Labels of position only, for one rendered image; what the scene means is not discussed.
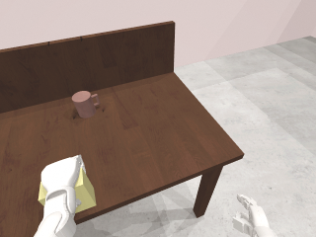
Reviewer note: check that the right robot forearm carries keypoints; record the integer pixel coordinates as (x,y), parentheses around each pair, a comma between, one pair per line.
(263,231)

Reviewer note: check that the table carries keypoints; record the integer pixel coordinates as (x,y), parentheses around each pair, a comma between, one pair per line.
(149,133)

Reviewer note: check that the sponge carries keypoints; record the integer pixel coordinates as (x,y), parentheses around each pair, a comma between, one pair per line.
(83,190)

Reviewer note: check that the left robot forearm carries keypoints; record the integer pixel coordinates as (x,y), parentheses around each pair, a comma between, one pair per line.
(58,213)

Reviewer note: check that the robot left hand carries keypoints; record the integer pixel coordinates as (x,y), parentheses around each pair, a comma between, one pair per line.
(64,172)

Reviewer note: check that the robot right hand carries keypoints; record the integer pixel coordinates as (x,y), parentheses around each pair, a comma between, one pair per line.
(246,223)

